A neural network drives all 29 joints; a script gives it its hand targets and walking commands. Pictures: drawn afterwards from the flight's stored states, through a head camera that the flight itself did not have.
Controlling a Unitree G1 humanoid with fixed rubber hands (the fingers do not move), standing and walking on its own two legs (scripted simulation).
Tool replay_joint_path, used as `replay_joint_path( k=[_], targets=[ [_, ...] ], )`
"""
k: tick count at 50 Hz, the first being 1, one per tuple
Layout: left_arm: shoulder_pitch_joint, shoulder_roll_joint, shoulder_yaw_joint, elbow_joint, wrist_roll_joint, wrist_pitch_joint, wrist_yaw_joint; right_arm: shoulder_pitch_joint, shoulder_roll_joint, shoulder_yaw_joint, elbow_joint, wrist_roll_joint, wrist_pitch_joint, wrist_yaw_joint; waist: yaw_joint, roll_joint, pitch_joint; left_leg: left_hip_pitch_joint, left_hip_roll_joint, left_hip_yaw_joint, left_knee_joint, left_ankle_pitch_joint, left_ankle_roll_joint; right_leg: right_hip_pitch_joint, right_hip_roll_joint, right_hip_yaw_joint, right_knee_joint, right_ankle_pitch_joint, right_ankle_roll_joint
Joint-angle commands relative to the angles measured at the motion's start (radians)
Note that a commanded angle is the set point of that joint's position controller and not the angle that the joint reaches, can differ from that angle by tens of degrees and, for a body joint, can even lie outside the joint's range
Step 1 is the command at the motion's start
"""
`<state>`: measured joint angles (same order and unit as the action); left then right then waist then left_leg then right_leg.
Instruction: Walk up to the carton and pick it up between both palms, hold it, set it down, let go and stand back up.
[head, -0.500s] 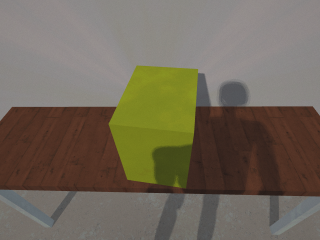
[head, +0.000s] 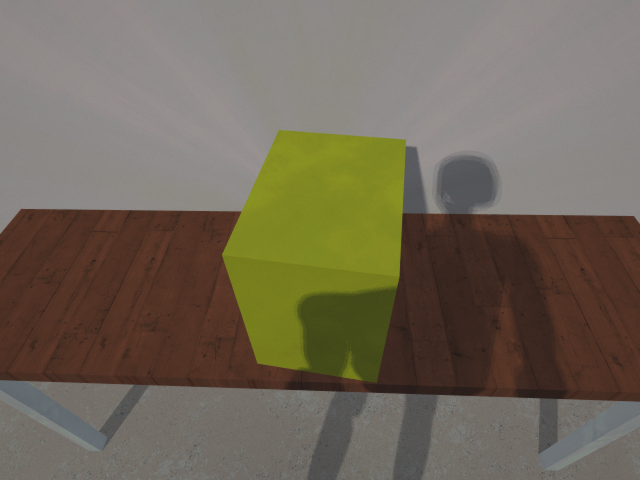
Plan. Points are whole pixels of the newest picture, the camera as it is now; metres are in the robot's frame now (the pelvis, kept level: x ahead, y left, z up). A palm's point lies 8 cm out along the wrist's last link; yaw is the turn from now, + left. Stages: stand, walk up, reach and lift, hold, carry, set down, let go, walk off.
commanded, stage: stand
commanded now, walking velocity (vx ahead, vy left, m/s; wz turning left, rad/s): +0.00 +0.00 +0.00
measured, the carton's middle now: (328, 257) +0.45 +0.01 +0.01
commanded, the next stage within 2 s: none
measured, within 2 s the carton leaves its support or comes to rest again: neither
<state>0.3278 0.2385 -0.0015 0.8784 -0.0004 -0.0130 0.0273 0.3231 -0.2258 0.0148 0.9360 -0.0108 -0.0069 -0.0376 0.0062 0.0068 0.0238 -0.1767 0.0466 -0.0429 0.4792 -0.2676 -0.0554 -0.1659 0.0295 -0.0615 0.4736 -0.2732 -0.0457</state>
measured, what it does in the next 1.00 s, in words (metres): stands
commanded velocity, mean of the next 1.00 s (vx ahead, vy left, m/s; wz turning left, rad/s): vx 0.00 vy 0.00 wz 0.00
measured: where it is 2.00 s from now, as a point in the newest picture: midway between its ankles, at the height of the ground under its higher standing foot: outside the picture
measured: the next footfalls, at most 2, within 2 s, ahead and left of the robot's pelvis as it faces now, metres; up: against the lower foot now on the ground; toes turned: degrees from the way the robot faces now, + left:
none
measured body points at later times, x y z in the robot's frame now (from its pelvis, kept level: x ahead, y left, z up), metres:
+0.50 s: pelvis +0.00 +0.01 +0.00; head +0.00 +0.01 +0.45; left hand +0.03 +0.26 -0.14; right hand +0.03 -0.24 -0.15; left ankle +0.00 +0.15 -0.74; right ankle -0.01 -0.09 -0.74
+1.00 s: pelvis +0.00 +0.01 +0.00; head +0.00 +0.01 +0.45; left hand +0.01 +0.26 -0.15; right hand +0.01 -0.22 -0.15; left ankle +0.00 +0.15 -0.74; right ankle -0.01 -0.09 -0.74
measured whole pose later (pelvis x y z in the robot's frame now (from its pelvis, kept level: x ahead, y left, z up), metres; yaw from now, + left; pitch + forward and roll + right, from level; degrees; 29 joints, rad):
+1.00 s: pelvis +0.00 +0.01 +0.00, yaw +0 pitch -3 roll +0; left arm 0.34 0.20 0.00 1.00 -0.01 -0.01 0.04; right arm 0.31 -0.19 0.01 1.04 0.00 -0.01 -0.05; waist 0.00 0.00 0.03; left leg -0.15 0.03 -0.03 0.44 -0.24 -0.03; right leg -0.14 0.01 -0.05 0.44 -0.25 -0.02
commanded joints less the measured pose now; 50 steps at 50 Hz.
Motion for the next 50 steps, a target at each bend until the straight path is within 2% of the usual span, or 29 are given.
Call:
replay_joint_path(
  k=[1,4,5,8,9,11,13,15,16,17,18,19,20,21,24,25,27,28,29,32,34,37,41,42,47,48,50],
  targets=[
    [0.057,0.126,0.025,-0.029,-0.001,-0.014,0.008,0.046,-0.122,-0.022,-0.029,-0.002,-0.01,-0.009,0.003,0.0,0.044,-0.021,0.054,-0.036,-0.073,0.221,0.046,0.002,-0.132,0.12,-0.121,0.277,0.026],
    [0.045,0.126,0.029,-0.023,-0.002,-0.012,0.009,0.042,-0.117,-0.022,-0.024,0.003,-0.009,-0.009,0.008,0.013,0.043,-0.03,0.053,-0.035,-0.086,0.204,0.043,0.006,-0.132,0.114,-0.117,0.268,0.023],
    [0.047,0.128,0.029,-0.02,-0.001,-0.011,0.01,0.039,-0.111,-0.02,-0.023,0.004,-0.008,-0.009,0.006,-0.005,0.058,-0.028,0.052,-0.035,-0.085,0.206,0.046,-0.005,-0.134,0.117,-0.12,0.272,0.022],
    [0.052,0.114,0.024,-0.008,-0.002,-0.009,0.011,0.044,-0.111,-0.021,-0.012,0.004,-0.005,-0.01,-0.003,0.018,0.052,-0.02,0.049,-0.03,-0.088,0.186,0.045,-0.008,-0.137,0.116,-0.129,0.229,0.023],
    [0.058,0.113,0.026,-0.005,0.0,-0.009,0.01,0.039,-0.111,-0.015,-0.003,0.003,-0.005,-0.01,0.007,0.014,0.08,-0.031,0.049,-0.032,-0.084,0.189,0.045,-0.013,-0.135,0.113,-0.133,0.24,0.031],
    [0.063,0.121,0.027,0.003,0.001,-0.011,0.011,0.038,-0.12,-0.018,-0.007,-0.001,-0.006,-0.013,0.001,-0.002,0.059,-0.012,0.049,-0.023,-0.08,0.223,0.043,-0.002,-0.137,0.107,-0.123,0.283,0.033],
    [0.063,0.113,0.024,0.009,-0.001,-0.012,0.012,0.036,-0.118,-0.018,0.001,0.005,-0.006,-0.012,0.001,0.007,0.041,-0.016,0.048,-0.018,-0.08,0.195,0.039,0.011,-0.139,0.11,-0.13,0.271,0.029],
    [0.061,0.112,0.027,0.016,0.001,-0.008,0.013,0.034,-0.113,-0.014,0.002,0.003,-0.004,-0.013,0.002,-0.028,0.058,-0.02,0.048,-0.026,-0.077,0.188,0.044,0.008,-0.138,0.106,-0.135,0.277,0.031],
    [0.055,0.121,0.03,0.019,-0.001,-0.007,0.012,0.031,-0.111,-0.02,0.009,0.003,-0.002,-0.013,-0.002,-0.007,0.066,-0.027,0.045,-0.021,-0.081,0.184,0.041,0.006,-0.139,0.107,-0.131,0.256,0.029],
    [0.063,0.105,0.027,0.026,-0.001,-0.007,0.012,0.024,-0.106,-0.013,0.014,0.002,-0.002,-0.014,0.009,0.002,0.058,-0.024,0.048,-0.018,-0.081,0.177,0.044,0.01,-0.14,0.116,-0.14,0.25,0.03],
    [0.054,0.111,0.028,0.028,-0.003,-0.008,0.012,0.031,-0.102,-0.016,0.01,0.005,-0.003,-0.013,-0.002,0.0,0.06,-0.023,0.046,-0.02,-0.086,0.176,0.041,-0.007,-0.139,0.113,-0.136,0.24,0.026],
    [0.055,0.109,0.026,0.025,-0.003,-0.007,0.012,0.026,-0.104,-0.015,0.015,0.004,-0.004,-0.013,0.006,-0.015,0.067,-0.019,0.048,-0.022,-0.088,0.174,0.042,-0.016,-0.137,0.109,-0.14,0.233,0.028],
    [0.054,0.108,0.027,0.029,-0.003,-0.007,0.012,0.029,-0.103,-0.016,0.018,0.005,-0.002,-0.013,-0.003,-0.02,0.076,-0.025,0.049,-0.021,-0.089,0.155,0.043,-0.019,-0.136,0.114,-0.145,0.214,0.029],
    [0.058,0.099,0.025,0.033,-0.001,-0.006,0.012,0.035,-0.098,-0.017,0.021,0.003,-0.002,-0.013,0.001,0.001,0.073,-0.026,0.047,-0.022,-0.09,0.155,0.046,-0.015,-0.14,0.118,-0.144,0.213,0.027],
    [0.056,0.101,0.024,0.041,-0.003,-0.007,0.011,0.033,-0.098,-0.018,0.035,0.002,-0.003,-0.014,-0.002,0.011,0.1,-0.034,0.049,-0.021,-0.104,0.15,0.043,-0.025,-0.134,0.114,-0.147,0.182,0.029],
    [0.06,0.104,0.026,0.046,-0.003,-0.007,0.012,0.036,-0.099,-0.021,0.036,0.005,-0.004,-0.014,0.005,0.009,0.098,-0.04,0.052,-0.025,-0.109,0.159,0.041,-0.023,-0.135,0.111,-0.146,0.179,0.029],
    [0.064,0.094,0.024,0.052,-0.003,-0.009,0.013,0.037,-0.097,-0.021,0.039,0.007,-0.005,-0.014,-0.003,-0.008,0.076,-0.029,0.048,-0.026,-0.107,0.176,0.044,-0.01,-0.135,0.111,-0.145,0.207,0.027],
    [0.067,0.096,0.025,0.052,-0.002,-0.009,0.014,0.048,-0.094,-0.019,0.042,0.006,-0.004,-0.014,-0.001,-0.014,0.085,-0.032,0.048,-0.029,-0.115,0.145,0.044,-0.012,-0.134,0.111,-0.151,0.171,0.026],
    [0.074,0.081,0.025,0.058,-0.002,-0.008,0.013,0.045,-0.098,-0.019,0.047,0.006,-0.004,-0.014,0.004,0.018,0.082,-0.043,0.046,-0.029,-0.118,0.136,0.043,-0.004,-0.134,0.111,-0.16,0.141,0.027],
    [0.069,0.094,0.024,0.064,-0.003,-0.011,0.014,0.047,-0.086,-0.014,0.052,0.005,-0.005,-0.014,-0.003,-0.007,0.053,-0.017,0.049,-0.029,-0.111,0.158,0.042,-0.005,-0.136,0.109,-0.159,0.153,0.028],
    [0.069,0.09,0.023,0.07,-0.004,-0.01,0.014,0.038,-0.1,-0.021,0.059,0.005,-0.007,-0.015,0.001,0.019,0.074,-0.019,0.047,-0.029,-0.12,0.153,0.041,-0.015,-0.139,0.118,-0.161,0.137,0.028],
    [0.073,0.084,0.021,0.072,-0.002,-0.01,0.016,0.047,-0.078,-0.016,0.059,0.004,-0.007,-0.013,0.002,-0.005,0.055,-0.017,0.053,-0.029,-0.122,0.142,0.045,-0.006,-0.138,0.113,-0.161,0.135,0.028],
    [0.083,0.079,0.022,0.081,-0.003,-0.01,0.016,0.037,-0.09,-0.023,0.067,0.004,-0.006,-0.013,0.005,0.014,0.089,-0.036,0.046,-0.029,-0.122,0.133,0.046,-0.018,-0.139,0.113,-0.165,0.125,0.034],
    [0.075,0.088,0.021,0.083,-0.004,-0.01,0.017,0.041,-0.079,-0.021,0.068,0.005,-0.005,-0.013,-0.005,0.013,0.093,-0.037,0.047,-0.027,-0.13,0.134,0.045,-0.026,-0.139,0.111,-0.158,0.124,0.033],
    [0.086,0.073,0.018,0.09,-0.004,-0.008,0.019,0.057,-0.077,-0.019,0.081,0.008,-0.006,-0.011,0.0,-0.001,0.093,-0.047,0.048,-0.029,-0.136,0.109,0.042,-0.026,-0.136,0.113,-0.167,0.089,0.033],
    [0.078,0.075,0.022,0.093,-0.005,-0.01,0.019,0.059,-0.066,-0.019,0.085,0.006,-0.008,-0.011,-0.003,-0.024,0.096,-0.045,0.049,-0.033,-0.138,0.127,0.043,-0.034,-0.135,0.11,-0.166,0.096,0.031],
    [0.084,0.067,0.02,0.102,-0.005,-0.012,0.019,0.056,-0.081,-0.023,0.088,0.008,-0.008,-0.012,-0.001,-0.002,0.078,-0.049,0.047,-0.03,-0.131,0.127,0.042,-0.009,-0.134,0.11,-0.173,0.115,0.032]
  ],
)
